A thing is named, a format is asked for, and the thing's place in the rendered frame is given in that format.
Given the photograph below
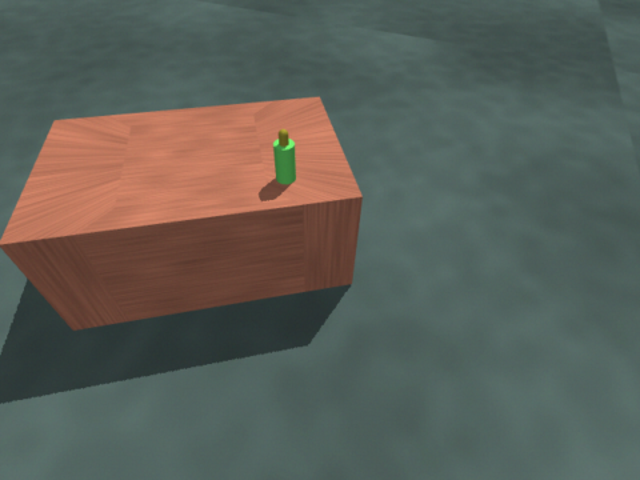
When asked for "bottle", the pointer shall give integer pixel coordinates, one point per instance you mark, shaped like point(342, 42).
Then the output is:
point(284, 154)

